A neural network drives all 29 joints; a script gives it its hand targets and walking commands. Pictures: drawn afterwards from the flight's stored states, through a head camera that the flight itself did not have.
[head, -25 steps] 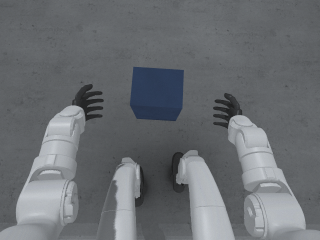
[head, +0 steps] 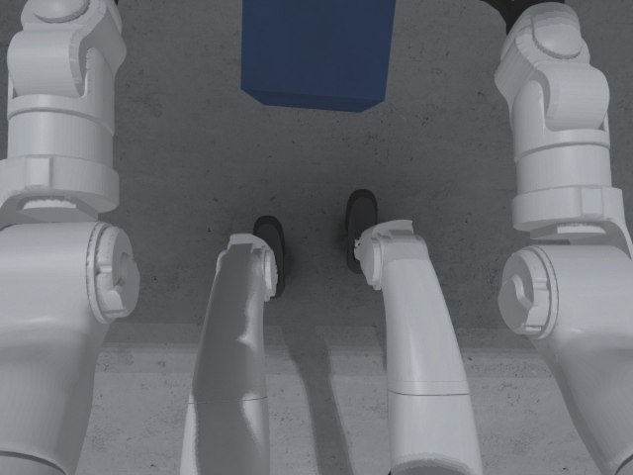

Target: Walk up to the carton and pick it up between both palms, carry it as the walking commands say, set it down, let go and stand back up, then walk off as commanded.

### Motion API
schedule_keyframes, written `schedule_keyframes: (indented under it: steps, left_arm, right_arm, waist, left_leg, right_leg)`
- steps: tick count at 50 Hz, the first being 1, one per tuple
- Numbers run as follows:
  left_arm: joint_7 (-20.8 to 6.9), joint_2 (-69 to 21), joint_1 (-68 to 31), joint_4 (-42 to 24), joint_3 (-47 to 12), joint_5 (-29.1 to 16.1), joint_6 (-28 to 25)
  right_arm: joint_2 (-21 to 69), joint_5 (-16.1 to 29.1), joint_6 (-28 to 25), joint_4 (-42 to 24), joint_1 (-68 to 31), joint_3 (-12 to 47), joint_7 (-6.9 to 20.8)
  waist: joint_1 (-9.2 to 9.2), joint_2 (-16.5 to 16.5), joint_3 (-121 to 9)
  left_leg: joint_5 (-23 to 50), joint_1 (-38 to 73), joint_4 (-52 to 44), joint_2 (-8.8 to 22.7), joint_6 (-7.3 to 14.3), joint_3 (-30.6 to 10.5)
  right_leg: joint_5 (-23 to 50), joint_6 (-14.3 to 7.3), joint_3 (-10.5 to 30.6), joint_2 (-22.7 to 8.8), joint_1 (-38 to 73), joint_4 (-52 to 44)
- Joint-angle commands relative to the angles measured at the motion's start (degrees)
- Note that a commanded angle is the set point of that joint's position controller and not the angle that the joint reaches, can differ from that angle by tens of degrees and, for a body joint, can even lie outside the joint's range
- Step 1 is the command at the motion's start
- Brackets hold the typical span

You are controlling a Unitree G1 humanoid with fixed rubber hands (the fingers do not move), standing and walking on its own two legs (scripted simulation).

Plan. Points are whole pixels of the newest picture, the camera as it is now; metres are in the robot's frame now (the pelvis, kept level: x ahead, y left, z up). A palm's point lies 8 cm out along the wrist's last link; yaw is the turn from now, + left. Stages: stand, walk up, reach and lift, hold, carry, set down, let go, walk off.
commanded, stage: reach and lift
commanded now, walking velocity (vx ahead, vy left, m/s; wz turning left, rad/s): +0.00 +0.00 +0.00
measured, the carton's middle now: (316, 53) +0.55 -0.01 -0.51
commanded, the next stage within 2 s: none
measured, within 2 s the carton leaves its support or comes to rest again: neither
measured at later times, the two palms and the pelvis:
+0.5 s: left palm (134, 0) +0.55 +0.18 -0.21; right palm (483, 19) +0.52 -0.20 -0.23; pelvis -0.01 +0.00 -0.06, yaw +4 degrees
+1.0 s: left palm (187, 20) +0.57 +0.17 -0.35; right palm (447, 39) +0.53 -0.20 -0.37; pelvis -0.02 -0.02 -0.20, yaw +3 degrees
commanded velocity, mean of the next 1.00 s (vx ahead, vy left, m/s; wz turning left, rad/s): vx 0.00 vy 0.00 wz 0.00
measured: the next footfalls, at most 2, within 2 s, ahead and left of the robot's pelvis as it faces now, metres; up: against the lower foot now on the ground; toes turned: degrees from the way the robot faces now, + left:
none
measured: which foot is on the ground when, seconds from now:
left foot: down 0.00-1.00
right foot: down 0.00-1.00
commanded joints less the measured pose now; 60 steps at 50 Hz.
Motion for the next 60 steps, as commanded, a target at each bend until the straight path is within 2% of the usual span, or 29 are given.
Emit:
schedule_keyframes:
  steps: [1,4,5,8,9,10,15,19,21,22,23,24,26,27,28,29,30,33,36,37,38,41,43,45,48,49,51,56,60]
  left_arm:
    - [0.6,16.1,-22.3,-11.5,6.1,3.1,-4.1]
    - [0.9,14.1,-20.5,-13.7,6.5,4.7,-4.7]
    - [0.3,12.7,-19.3,-4.1,5.0,3.5,-4.7]
    - [0.1,10.3,-20.8,-16.9,2.5,1.7,-6.5]
    - [0.4,14.3,-18.8,-12.4,5.5,2.8,-7.1]
    - [0.5,10.9,-18.3,-14.7,3.1,0.4,-6.8]
    - [0.3,4.4,-19.5,3.0,2.0,2.9,-7.3]
    - [2.3,6.0,-26.2,-5.2,-1.7,2.0,-8.1]
    - [3.3,7.4,-28.9,-6.8,-1.0,-0.2,-7.8]
    - [3.2,10.3,-30.0,-3.2,0.4,0.4,-7.4]
    - [3.9,12.6,-32.9,-9.8,-0.1,-0.5,-7.2]
    - [3.7,10.1,-32.6,-1.2,-2.3,-1.2,-5.6]
    - [4.9,18.2,-36.0,-12.3,0.0,-0.4,-4.1]
    - [5.0,16.1,-36.7,3.4,-1.3,-1.0,-3.0]
    - [5.1,17.8,-39.3,-16.2,-1.4,-1.2,-3.1]
    - [6.0,18.5,-39.5,-14.4,-3.8,-1.4,-1.6]
    - [5.5,18.4,-37.8,-4.1,-3.2,-1.6,-1.2]
    - [4.3,16.1,-40.0,-2.2,-4.2,-3.4,-0.3]
    - [3.7,16.2,-39.4,-11.6,-7.1,-5.3,-0.9]
    - [4.1,17.1,-37.3,-2.5,-5.3,-4.1,-1.4]
    - [4.2,20.2,-42.4,-13.2,-2.5,-3.6,-2.1]
    - [3.3,17.1,-40.5,2.2,-3.4,-4.2,-2.6]
    - [3.2,17.5,-40.8,-6.3,-4.5,-4.5,-4.1]
    - [2.9,17.0,-34.2,0.1,-1.6,-4.1,-5.2]
    - [2.2,14.5,-34.3,0.9,-5.3,-5.7,-6.3]
    - [2.5,15.3,-33.7,3.4,-5.5,-4.4,-7.4]
    - [3.1,14.1,-29.6,7.5,-3.9,-1.9,-8.6]
    - [3.1,15.3,-28.3,-0.2,-2.4,-4.8,-11.5]
    - [4.3,18.1,-29.6,-0.5,-0.4,-1.9,-12.3]
  right_arm:
    - [-10.2,-1.9,-4.1,-13.0,-20.3,-2.9,0.5]
    - [-8.4,-0.8,-4.3,-10.1,-19.3,0.7,2.2]
    - [-6.2,0.6,-4.8,-5.5,-16.4,0.7,2.5]
    - [-6.8,-0.1,-6.6,-7.8,-13.8,-2.0,2.4]
    - [-7.6,-1.4,-7.5,-11.9,-18.8,-2.3,2.3]
    - [-7.6,-1.4,-7.8,-11.6,-15.9,-1.9,2.5]
    - [-9.3,-3.3,-10.4,1.5,-16.4,-5.4,5.4]
    - [-13.9,-5.5,-12.2,-1.9,-21.5,-9.1,4.1]
    - [-14.2,-2.1,-11.8,-12.0,-29.7,-5.6,3.9]
    - [-11.5,-1.3,-10.7,-3.1,-28.9,-4.1,4.0]
    - [-15.8,-1.3,-11.1,-13.6,-32.3,-6.7,3.1]
    - [-12.3,-1.3,-9.0,-1.7,-31.5,-4.6,2.9]
    - [-14.8,-0.4,-7.1,-13.4,-34.9,-5.4,1.0]
    - [-12.7,1.2,-5.4,5.8,-32.6,-1.6,1.6]
    - [-15.3,2.0,-5.6,-9.5,-34.2,-3.0,0.1]
    - [-17.7,1.5,-4.4,-7.4,-32.2,-5.6,-0.6]
    - [-15.3,1.5,-3.3,3.4,-31.9,-1.9,-0.5]
    - [-14.5,4.5,-2.6,-0.1,-35.3,-0.7,-0.2]
    - [-12.5,6.9,-3.1,-6.0,-36.0,0.6,-0.9]
    - [-13.2,6.7,-3.5,-1.1,-35.0,1.9,-0.7]
    - [-16.3,6.3,-4.1,-10.4,-40.1,-0.1,-0.7]
    - [-15.6,2.6,-5.0,-0.4,-39.8,-0.9,-1.1]
    - [-16.7,2.2,-6.4,-6.3,-40.9,-2.0,-1.1]
    - [-12.0,5.1,-6.9,-5.9,-36.7,2.0,-0.7]
    - [-12.0,3.2,-8.4,-0.8,-33.3,0.8,-0.4]
    - [-10.4,4.1,-8.8,7.3,-31.2,1.9,0.0]
    - [-11.0,2.8,-10.4,12.5,-26.1,1.7,0.6]
    - [-8.4,6.1,-13.2,-0.2,-29.4,4.4,0.6]
    - [-12.3,5.2,-13.4,1.8,-29.9,3.4,1.3]
  waist:
    - [0.69,0.8,-129.5]
    - [3.53,0.9,-131.7]
    - [2.81,1.7,-125.4]
    - [-1.83,5.0,-136.3]
    - [1.22,1.3,-131.3]
    - [-1.18,-1.2,-136.4]
    - [-3.89,4.2,-113.1]
    - [-8.64,6.2,-124.4]
    - [-6.0,0.0,-127.2]
    - [-4.01,-1.0,-124.9]
    - [-6.49,-1.6,-131.0]
    - [-6.13,-2.8,-121.8]
    - [-3.7,-2.0,-136.1]
    - [-3.46,-0.1,-114.8]
    - [-3.6,2.7,-132.9]
    - [-6.28,6.0,-133.3]
    - [-3.84,6.1,-121.8]
    - [-4.52,5.3,-120.7]
    - [-3.65,6.1,-125.5]
    - [-1.12,3.3,-123.7]
    - [-0.19,2.8,-128.1]
    - [-2.54,-1.9,-114.4]
    - [-3.19,-1.3,-122.8]
    - [0.24,-2.6,-119.2]
    - [-4.91,-1.8,-118.7]
    - [-1.34,2.8,-112.5]
    - [-1.98,3.3,-105.6]
    - [0.33,-5.5,-113.8]
    - [1.39,-3.0,-111.7]
  left_leg:
    - [21.2,16.7,-5.7,-6.8,0.3,-0.2]
    - [27.2,19.9,-3.7,-6.5,0.2,-1.1]
    - [28.3,16.4,-4.6,-6.4,0.9,-1.4]
    - [36.0,20.1,-2.9,-6.2,-0.5,-1.8]
    - [39.3,19.1,-2.3,-6.7,0.1,-1.7]
    - [35.5,17.3,-2.5,-6.8,0.3,-1.9]
    - [30.6,22.9,2.4,-4.8,-1.5,-5.0]
    - [30.3,25.7,9.6,-4.4,-2.2,-6.4]
    - [24.9,20.5,13.1,-5.7,-1.0,-3.3]
    - [19.4,14.8,14.2,-5.4,-0.8,-2.9]
    - [17.7,15.0,15.6,-5.4,-1.0,-2.7]
    - [9.2,4.9,16.1,-5.6,-1.0,-1.9]
    - [7.7,12.6,16.8,-6.5,-0.9,0.2]
    - [0.9,-0.4,19.5,-5.1,-0.6,0.0]
    - [4.4,10.4,18.1,-5.3,-0.8,-0.6]
    - [5.1,13.2,18.1,-5.2,-1.7,0.4]
    - [0.1,5.0,20.8,-5.2,-1.4,1.1]
    - [-3.8,2.2,22.7,-3.3,-0.6,0.8]
    - [0.4,1.1,24.7,-2.9,0.1,1.2]
    - [-1.3,-3.6,26.8,-3.7,-0.1,2.0]
    - [-1.6,-3.9,27.4,-3.8,0.2,2.3]
    - [-6.4,-19.5,29.3,-3.6,0.5,2.6]
    - [-2.0,-14.5,30.9,-4.0,0.1,2.1]
    - [0.1,-19.8,34.2,-4.2,0.7,3.4]
    - [2.4,-16.8,36.2,-4.3,0.1,0.7]
    - [1.8,-18.0,37.2,-3.5,-0.2,0.8]
    - [3.5,-20.4,38.7,-3.1,-1.1,0.9]
    - [6.5,-28.5,43.4,-4.0,0.1,2.9]
    - [9.0,-27.7,45.8,-4.2,-0.9,2.7]
  right_leg:
    - [38.0,1.6,6.8,5.7,63.1,3.8]
    - [40.8,1.4,8.0,5.8,60.9,5.0]
    - [41.8,2.4,7.4,4.8,55.7,5.2]
    - [50.5,0.4,8.4,5.6,62.9,6.3]
    - [49.8,1.1,7.0,5.9,56.7,7.0]
    - [50.7,0.3,7.6,5.3,64.9,7.2]
    - [27.2,2.0,2.8,6.0,24.6,7.9]
    - [25.7,1.6,0.4,6.9,21.6,15.5]
    - [22.8,2.4,0.7,6.7,23.6,17.1]
    - [18.9,3.1,1.4,5.8,22.1,20.0]
    - [19.8,2.8,0.9,6.5,26.9,20.5]
    - [13.5,3.4,1.8,5.9,26.1,21.5]
    - [10.6,4.0,1.0,6.5,34.5,21.7]
    - [4.0,3.8,1.8,5.3,19.7,25.4]
    - [8.2,2.5,2.3,6.0,31.8,24.1]
    - [7.3,3.3,-0.6,6.0,27.0,23.6]
    - [1.5,2.9,1.3,5.3,21.2,25.9]
    - [-2.5,2.8,1.7,4.9,17.2,26.8]
    - [3.7,2.5,2.0,5.4,21.8,29.5]
    - [3.0,3.1,1.8,5.3,20.2,31.9]
    - [3.2,2.4,2.8,5.0,22.5,32.4]
    - [2.3,3.1,3.7,4.7,21.2,34.0]
    - [7.4,3.1,2.1,5.2,23.6,36.9]
    - [11.7,3.6,4.2,5.3,24.2,38.8]
    - [14.8,3.2,2.6,5.7,21.4,42.2]
    - [11.1,2.7,2.4,5.4,13.6,44.3]
    - [11.8,3.0,2.3,6.1,8.2,44.5]
    - [22.3,3.7,4.9,5.8,22.4,48.6]
    - [23.4,3.8,3.4,5.6,17.6,53.9]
